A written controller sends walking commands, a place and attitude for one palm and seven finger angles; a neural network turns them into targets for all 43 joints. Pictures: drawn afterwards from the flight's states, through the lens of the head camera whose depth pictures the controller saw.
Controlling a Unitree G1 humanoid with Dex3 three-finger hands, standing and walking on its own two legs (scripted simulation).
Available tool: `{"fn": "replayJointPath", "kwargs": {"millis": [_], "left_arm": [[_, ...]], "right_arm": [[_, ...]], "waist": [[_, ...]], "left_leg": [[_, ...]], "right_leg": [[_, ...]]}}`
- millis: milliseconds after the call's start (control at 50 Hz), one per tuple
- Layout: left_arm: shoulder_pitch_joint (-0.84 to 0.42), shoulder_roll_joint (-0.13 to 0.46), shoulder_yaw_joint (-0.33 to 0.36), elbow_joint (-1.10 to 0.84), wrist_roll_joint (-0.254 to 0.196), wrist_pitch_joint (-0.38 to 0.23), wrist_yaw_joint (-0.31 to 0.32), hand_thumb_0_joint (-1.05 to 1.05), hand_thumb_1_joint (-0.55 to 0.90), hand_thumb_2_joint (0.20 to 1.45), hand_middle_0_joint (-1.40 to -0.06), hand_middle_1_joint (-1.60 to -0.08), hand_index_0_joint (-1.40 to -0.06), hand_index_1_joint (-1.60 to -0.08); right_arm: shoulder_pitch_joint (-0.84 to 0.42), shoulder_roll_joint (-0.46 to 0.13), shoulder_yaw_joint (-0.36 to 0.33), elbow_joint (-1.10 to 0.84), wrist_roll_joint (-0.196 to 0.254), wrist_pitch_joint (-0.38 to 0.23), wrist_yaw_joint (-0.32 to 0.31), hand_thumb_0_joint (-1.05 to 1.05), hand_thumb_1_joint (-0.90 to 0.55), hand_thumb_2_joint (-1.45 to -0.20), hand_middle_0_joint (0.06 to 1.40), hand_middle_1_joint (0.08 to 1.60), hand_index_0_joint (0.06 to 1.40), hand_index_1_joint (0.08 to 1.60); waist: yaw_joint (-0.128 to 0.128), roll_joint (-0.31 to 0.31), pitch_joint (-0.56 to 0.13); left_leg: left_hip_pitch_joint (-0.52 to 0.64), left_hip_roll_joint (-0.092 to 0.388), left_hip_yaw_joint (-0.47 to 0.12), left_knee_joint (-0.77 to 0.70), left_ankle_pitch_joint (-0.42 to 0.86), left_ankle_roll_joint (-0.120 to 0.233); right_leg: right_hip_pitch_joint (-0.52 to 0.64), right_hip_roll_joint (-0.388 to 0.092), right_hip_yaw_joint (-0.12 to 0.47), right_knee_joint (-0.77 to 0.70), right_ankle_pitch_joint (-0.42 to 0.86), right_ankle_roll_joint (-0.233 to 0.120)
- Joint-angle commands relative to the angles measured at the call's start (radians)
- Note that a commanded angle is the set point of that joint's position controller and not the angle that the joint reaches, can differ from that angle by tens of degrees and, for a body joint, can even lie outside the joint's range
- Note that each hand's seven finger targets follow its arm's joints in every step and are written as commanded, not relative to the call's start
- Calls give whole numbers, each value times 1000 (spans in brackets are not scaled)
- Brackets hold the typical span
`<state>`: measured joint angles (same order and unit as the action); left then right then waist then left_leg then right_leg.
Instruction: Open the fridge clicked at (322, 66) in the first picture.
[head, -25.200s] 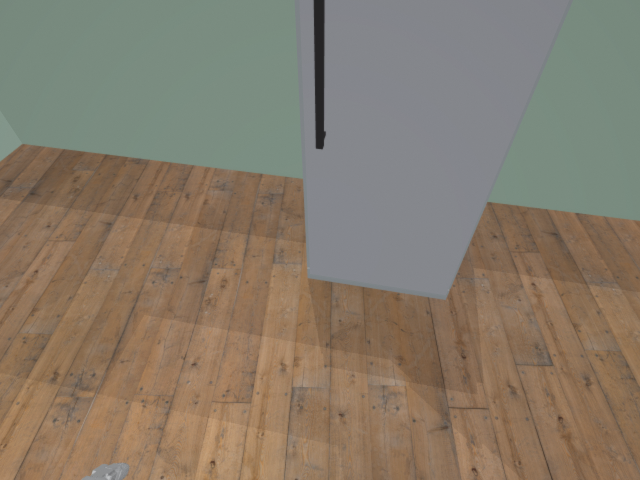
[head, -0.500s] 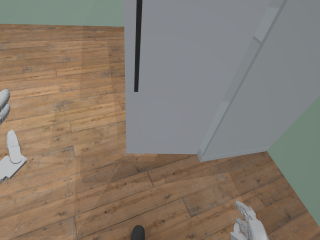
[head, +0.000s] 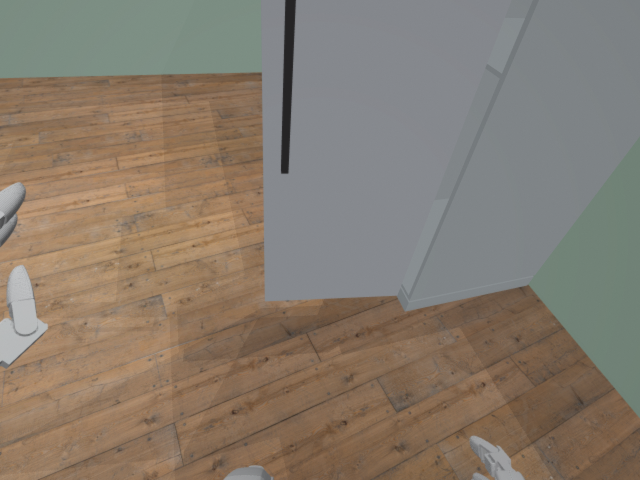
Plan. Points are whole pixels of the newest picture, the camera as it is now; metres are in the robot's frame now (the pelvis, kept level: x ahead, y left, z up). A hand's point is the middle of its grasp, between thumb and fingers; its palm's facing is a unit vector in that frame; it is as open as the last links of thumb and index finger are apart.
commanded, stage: stop stepping back and stand still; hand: left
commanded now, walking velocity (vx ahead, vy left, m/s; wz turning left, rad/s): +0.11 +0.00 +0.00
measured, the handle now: (286, 88) +0.82 +0.14 +0.13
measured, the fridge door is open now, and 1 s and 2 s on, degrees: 80 80 80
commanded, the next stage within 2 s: let the arm hang, fingers relaxed in 0.76 s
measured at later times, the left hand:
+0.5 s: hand (15, 305) +0.21 +0.31 +0.17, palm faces +0.49 -0.72 -0.49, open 7.4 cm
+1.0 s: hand (91, 388) +0.22 +0.30 -0.02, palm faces +0.14 -0.87 -0.48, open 7.4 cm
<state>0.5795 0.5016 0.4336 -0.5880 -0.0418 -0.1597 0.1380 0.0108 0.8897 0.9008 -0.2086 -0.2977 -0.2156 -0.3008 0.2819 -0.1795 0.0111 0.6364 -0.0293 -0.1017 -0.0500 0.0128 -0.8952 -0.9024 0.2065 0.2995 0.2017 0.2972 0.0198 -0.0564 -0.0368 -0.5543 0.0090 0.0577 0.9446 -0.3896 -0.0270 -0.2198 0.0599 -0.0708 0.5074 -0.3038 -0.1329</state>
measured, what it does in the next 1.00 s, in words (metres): steps on the spot: left foot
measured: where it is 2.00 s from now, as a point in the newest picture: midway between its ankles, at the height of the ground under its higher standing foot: outside the picture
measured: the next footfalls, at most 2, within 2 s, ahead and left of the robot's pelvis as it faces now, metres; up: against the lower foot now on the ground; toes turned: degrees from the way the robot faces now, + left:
left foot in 0.14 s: +0.07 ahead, +0.15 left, +0.00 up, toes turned +5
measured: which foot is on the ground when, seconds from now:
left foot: up 0.00-0.12, down 0.14-1.00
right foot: down 0.00-1.00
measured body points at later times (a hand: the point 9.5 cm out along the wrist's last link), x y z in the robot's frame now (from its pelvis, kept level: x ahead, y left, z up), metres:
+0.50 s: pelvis +0.02 +0.03 +0.00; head +0.02 +0.02 +0.44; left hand +0.18 +0.34 +0.19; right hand +0.17 -0.19 -0.11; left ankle +0.03 +0.15 -0.73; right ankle +0.02 -0.06 -0.73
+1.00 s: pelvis +0.02 +0.04 +0.00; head +0.03 +0.01 +0.45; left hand +0.21 +0.35 +0.01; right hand +0.21 -0.22 -0.11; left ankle +0.03 +0.15 -0.73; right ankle +0.02 -0.06 -0.73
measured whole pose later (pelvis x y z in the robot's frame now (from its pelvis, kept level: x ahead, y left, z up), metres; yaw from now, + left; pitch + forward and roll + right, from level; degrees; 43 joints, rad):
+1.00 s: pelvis +0.02 +0.04 +0.00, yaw +4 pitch +2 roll +0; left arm 0.25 0.37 0.10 0.30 0.02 -0.02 0.02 0.00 0.90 0.90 -0.20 -0.30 -0.20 -0.30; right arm 0.12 -0.34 -0.01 0.76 -0.02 -0.03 0.01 0.01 -0.90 -0.90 0.20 0.30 0.20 0.30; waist 0.01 0.08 -0.04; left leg -0.35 0.00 0.03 0.59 -0.28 0.02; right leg -0.31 -0.03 -0.10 0.60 -0.33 -0.02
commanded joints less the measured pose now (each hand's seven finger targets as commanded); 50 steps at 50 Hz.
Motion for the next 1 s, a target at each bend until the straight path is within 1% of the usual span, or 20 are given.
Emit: {"fn": "replayJointPath", "kwargs": {"millis": [0, 80, 100, 140, 160, 180, 240, 300, 340, 360, 380, 400, 460, 540, 720, 820, 840, 860, 900, 980], "left_arm": [[-232, 80, 90, 60, 10, -56, 31, 0, 900, 900, -200, -300, -200, -300], [-275, 48, 14, -41, 20, -71, 42, 0, 900, 900, -200, -300, -200, -300], [-277, 63, 19, -69, 18, -76, 40, 0, 900, 900, -200, -300, -200, -300], [-277, 108, 79, -170, 11, -105, 41, 0, 900, 900, -200, -300, -200, -300], [-264, 146, 110, -176, 8, -115, 26, 0, 900, 900, -200, -300, -200, -300], [-266, 198, 159, -217, 12, -122, 21, 0, 900, 900, -200, -300, -200, -300], [-75, 119, 139, -195, 13, -114, 24, 0, 900, 900, -200, -300, -200, -300], [-26, 105, 145, -126, 6, -95, 30, 0, 900, 900, -200, -300, -200, -300], [-65, 98, 142, -37, 12, -83, 33, 0, 900, 900, -200, -300, -200, -300], [-90, 122, 156, -6, 11, -86, 36, 0, 900, 900, -200, -300, -200, -300], [-118, 109, 138, 22, 4, -83, 38, 0, 900, 900, -200, -300, -200, -300], [-119, 76, 104, 55, 0, -75, 36, 0, 900, 900, -200, -300, -200, -300], [-138, 77, 85, 9, 9, -87, 39, 0, 900, 900, -200, -300, -200, -300], [-146, 104, 101, -102, 22, -113, 38, 0, 900, 900, -200, -300, -200, -300], [8, 88, 133, -39, -3, -111, 41, 0, 900, 900, -200, -300, -200, -300], [-13, 77, 105, -11, -8, -97, 39, 0, 900, 900, -200, -300, -200, -300], [-141, -49, -326, 682, 75, 58, -102, 0, 900, 900, -200, -300, -200, -300], [-170, -55, -313, 699, 65, 133, -129, 0, 900, 900, -200, -300, -200, -300], [-247, -61, -333, 786, 71, 143, -143, 0, 900, 900, -200, -300, -200, -300], [-365, -15, -362, 1045, 77, 143, -140, 0, 900, 900, -200, -300, -200, -300]], "right_arm": [[-119, -142, -68, -113, 15, -55, -27, 0, -900, -900, 200, 300, 200, 300], [-135, -138, -45, -111, 11, -81, -52, 0, -900, -900, 200, 300, 200, 300], [-122, -153, -49, -117, 11, -90, -54, 0, -900, -900, 200, 300, 200, 300], [-129, -184, -56, -150, 16, -99, -48, 0, -900, -900, 200, 300, 200, 300], [-133, -156, -52, -133, 10, -104, -38, 0, -900, -900, 200, 300, 200, 300], [-133, -152, -57, -142, 2, -111, -32, 0, -900, -900, 200, 300, 200, 300], [-122, -141, -55, -145, 2, -108, -8, 0, -900, -900, 200, 300, 200, 300], [-97, -148, -59, -161, 9, -96, -11, 0, -900, -900, 200, 300, 200, 300], [-86, -149, -65, -155, 12, -82, -13, 0, -900, -900, 200, 300, 200, 300], [-84, -142, -63, -150, 11, -84, -14, 0, -900, -900, 200, 300, 200, 300], [-87, -132, -56, -137, 18, -98, -11, 0, -900, -900, 200, 300, 200, 300], [-74, -130, -63, -113, 26, -102, -11, 0, -900, -900, 200, 300, 200, 300], [-116, -131, -47, -112, 26, -101, -18, 0, -900, -900, 200, 300, 200, 300], [-157, -139, -38, -136, 21, -103, -35, 0, -900, -900, 200, 300, 200, 300], [-130, -145, -59, -173, 31, -74, -29, 0, -900, -900, 200, 300, 200, 300], [-141, -152, -57, -178, 32, -59, -37, 0, -900, -900, 200, 300, 200, 300], [-237, -334, -89, 14, 41, -81, 59, 0, -900, -900, 200, 300, 200, 300], [-176, -316, -100, 2, 40, -15, 58, 0, -900, -900, 200, 300, 200, 300], [-150, -306, -83, 5, 26, 30, 53, 0, -900, -900, 200, 300, 200, 300], [-141, -299, -62, 60, 5, 74, 52, 0, -900, -900, 200, 300, 200, 300]], "waist": [[-47, -27, 66], [-48, 35, 68], [-52, 98, 75], [-36, 356, 68], [-54, 360, 69], [-44, 346, 106], [-15, 288, 35], [-26, 260, -28], [-36, 100, -12], [-40, -12, -13], [-38, -79, -40], [-38, -106, -38], [-36, -81, -16], [-15, 194, -61], [-24, 99, -144], [-24, 76, -113], [-53, 105, -29], [-47, 121, -80], [-26, 5, -56], [-34, -144, -47]], "left_leg": [[64, 89, -32, 54, -4, 22], [303, 38, 65, -354, -7, 37], [348, 54, 19, -450, -37, 50], [367, 330, -461, -708, -77, 164], [247, 382, -558, -821, -339, 186], [181, 379, -589, -852, -409, 195], [164, 296, -276, -744, -152, 145], [125, 219, -121, -618, -107, 81], [45, 128, -32, -426, -75, 47], [49, 74, -8, -288, -6, 31], [93, 33, -10, -211, 37, 15], [163, 35, -28, -190, 30, 11], [234, 42, -37, -356, 139, 26], [336, 134, -140, -518, 542, 65], [303, 79, -55, -443, 501, 28], [308, 75, -57, -464, 439, 30], [252, 102, -79, -340, 553, 36], [299, 119, -90, -390, 497, 33], [228, 132, -136, -402, 407, 68], [240, 68, -129, -374, 354, 62]], "right_leg": [[-226, -336, 369, -297, -538, -70], [-222, -249, 156, -139, -405, -11], [-242, -197, 119, -16, -353, 22], [-340, -24, -18, 359, -237, 129], [-292, -44, 52, 504, -258, 129], [-292, -59, 86, 559, -213, 125], [-115, -78, 28, 309, -140, 124], [114, -35, -47, 2, -80, 120], [151, -112, 95, -104, -48, 70], [95, -226, 282, -165, 14, 18], [42, -310, 386, -198, 73, -15], [-16, -323, 380, -208, 52, -26], [-7, -271, 235, -118, 207, 23], [25, -116, 73, 20, 307, 131], [144, -157, 129, -48, 525, 113], [97, -155, 123, -78, 451, 120], [-15, -241, 51, 40, 547, 95], [-50, -222, 97, 13, 422, 87], [-60, -191, 69, 23, 254, 86], [-46, -241, 121, -28, 216, 43]]}}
